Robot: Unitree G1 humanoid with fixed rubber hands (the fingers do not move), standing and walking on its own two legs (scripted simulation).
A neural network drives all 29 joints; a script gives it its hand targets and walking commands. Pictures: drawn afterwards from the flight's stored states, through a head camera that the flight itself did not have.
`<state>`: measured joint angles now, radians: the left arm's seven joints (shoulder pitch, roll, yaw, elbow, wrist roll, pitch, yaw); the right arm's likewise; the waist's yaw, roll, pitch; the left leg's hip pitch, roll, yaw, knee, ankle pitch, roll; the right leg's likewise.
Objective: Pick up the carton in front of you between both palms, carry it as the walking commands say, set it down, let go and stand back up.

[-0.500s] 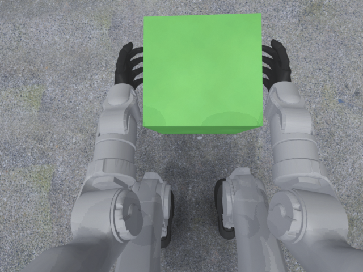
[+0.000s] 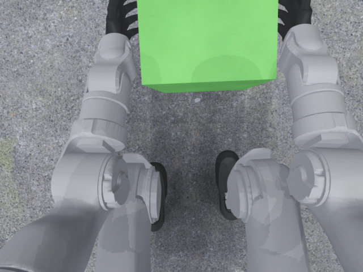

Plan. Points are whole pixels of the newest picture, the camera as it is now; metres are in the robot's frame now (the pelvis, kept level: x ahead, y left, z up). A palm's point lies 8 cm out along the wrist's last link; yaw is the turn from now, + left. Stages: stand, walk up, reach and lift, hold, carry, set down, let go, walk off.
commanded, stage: set down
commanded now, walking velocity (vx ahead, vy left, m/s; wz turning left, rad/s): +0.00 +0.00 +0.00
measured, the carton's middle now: (204, 38) +0.54 -0.04 -0.23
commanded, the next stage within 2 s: none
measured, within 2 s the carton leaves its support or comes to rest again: rests again in 0.54 s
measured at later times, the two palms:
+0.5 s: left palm (119, 39) +0.53 +0.12 -0.18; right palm (285, 33) +0.52 -0.19 -0.17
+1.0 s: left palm (120, 39) +0.53 +0.12 -0.18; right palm (287, 35) +0.52 -0.20 -0.18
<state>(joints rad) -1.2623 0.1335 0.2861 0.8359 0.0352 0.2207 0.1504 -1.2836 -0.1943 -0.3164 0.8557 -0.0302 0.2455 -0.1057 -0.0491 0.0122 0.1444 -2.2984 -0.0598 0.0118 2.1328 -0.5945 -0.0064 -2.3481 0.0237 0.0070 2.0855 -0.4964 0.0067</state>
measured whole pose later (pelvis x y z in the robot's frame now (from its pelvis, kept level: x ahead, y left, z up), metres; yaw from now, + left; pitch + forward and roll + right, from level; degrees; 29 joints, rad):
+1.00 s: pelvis -0.01 +0.00 -0.03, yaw +0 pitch +36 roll +0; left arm -1.42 0.18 0.33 1.08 0.10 0.13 0.01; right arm -1.40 -0.29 -0.37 1.12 -0.04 0.13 0.00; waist -0.03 0.00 0.30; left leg -2.27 -0.08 0.00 2.24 -0.60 -0.02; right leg -2.32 0.02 -0.01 2.19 -0.51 0.00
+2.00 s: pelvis +0.01 +0.00 +0.10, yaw +0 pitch +46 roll +1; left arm -1.15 0.28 0.19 0.85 -0.08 0.15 0.09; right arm -1.11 -0.30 -0.25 0.85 0.10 0.13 -0.06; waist -0.04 0.01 -0.02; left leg -2.05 -0.06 -0.01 1.80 -0.56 -0.01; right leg -2.09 0.03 0.01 1.76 -0.47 0.00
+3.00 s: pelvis +0.11 -0.01 +0.35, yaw -1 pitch +26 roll +0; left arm -0.22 0.18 0.14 0.60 0.03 0.01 -0.02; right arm -0.19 -0.19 -0.14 0.58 -0.01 0.01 0.05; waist -0.02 0.00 -0.10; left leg -0.87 -0.03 -0.05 0.75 -0.34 0.00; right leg -0.91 0.03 0.02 0.74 -0.29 -0.01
